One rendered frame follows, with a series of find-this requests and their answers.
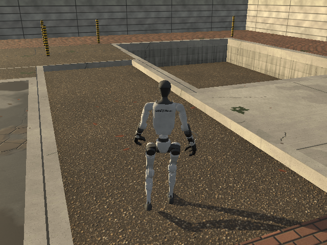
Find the robot right thigh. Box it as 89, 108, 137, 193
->
168, 142, 180, 174

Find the right robot hand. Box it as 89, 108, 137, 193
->
185, 144, 197, 156

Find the left robot hand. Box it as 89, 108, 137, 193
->
134, 136, 146, 145

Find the right robot upper arm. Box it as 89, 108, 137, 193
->
175, 103, 189, 131

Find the left robot upper arm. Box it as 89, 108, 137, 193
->
139, 102, 154, 130

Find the robot right forearm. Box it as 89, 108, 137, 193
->
184, 124, 195, 146

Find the robot right foot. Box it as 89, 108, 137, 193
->
167, 192, 174, 204

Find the robot left forearm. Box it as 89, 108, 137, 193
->
135, 122, 144, 138

